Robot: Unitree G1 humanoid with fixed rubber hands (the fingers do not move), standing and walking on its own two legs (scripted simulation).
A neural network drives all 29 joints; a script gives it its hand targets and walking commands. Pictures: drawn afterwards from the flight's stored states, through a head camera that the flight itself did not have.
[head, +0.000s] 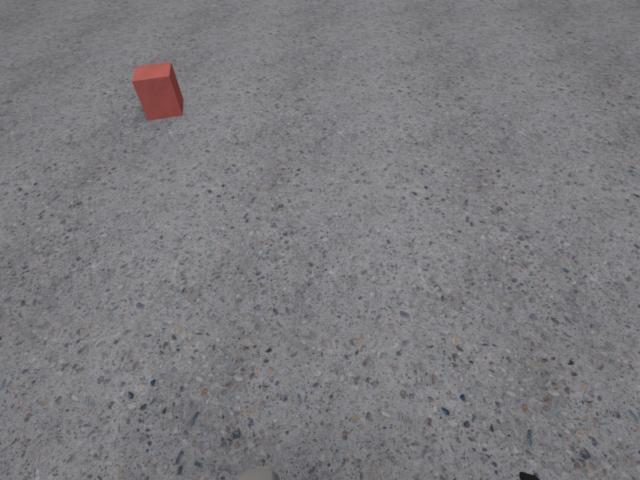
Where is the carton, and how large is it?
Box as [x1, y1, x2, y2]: [132, 62, 183, 120]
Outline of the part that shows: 170,62 135,67 132,82 148,120 182,115 183,100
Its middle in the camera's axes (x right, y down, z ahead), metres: -0.99 -0.91 +2.39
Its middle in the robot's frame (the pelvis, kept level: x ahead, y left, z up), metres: +2.32 +1.06 -0.65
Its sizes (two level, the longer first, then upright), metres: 0.210 0.200 0.250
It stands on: the floor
